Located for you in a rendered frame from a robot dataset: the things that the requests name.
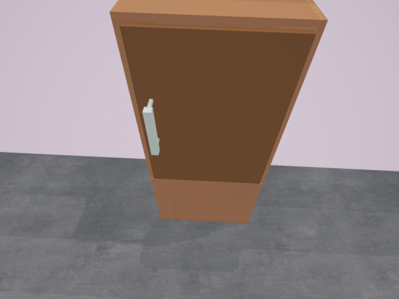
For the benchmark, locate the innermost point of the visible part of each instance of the cupboard door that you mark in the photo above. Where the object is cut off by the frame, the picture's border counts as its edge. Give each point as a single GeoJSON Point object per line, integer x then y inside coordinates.
{"type": "Point", "coordinates": [220, 95]}

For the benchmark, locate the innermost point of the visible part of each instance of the handle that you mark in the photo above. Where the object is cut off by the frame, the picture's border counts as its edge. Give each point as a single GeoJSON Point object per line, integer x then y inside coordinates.
{"type": "Point", "coordinates": [150, 126]}

